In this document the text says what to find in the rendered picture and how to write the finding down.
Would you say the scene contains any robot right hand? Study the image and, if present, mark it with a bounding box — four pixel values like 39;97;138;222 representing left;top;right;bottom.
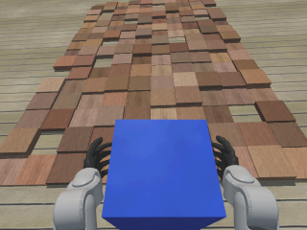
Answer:
211;135;239;180

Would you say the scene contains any robot left hand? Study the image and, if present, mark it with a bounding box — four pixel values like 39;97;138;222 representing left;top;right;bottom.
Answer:
83;137;112;178

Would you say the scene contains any robot right forearm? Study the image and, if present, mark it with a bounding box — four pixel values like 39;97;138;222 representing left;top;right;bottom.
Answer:
223;165;280;230

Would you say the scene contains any robot left forearm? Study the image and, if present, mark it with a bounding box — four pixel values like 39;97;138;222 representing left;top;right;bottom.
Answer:
53;168;104;230

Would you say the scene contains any carton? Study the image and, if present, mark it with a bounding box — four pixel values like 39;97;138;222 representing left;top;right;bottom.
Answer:
102;119;226;230

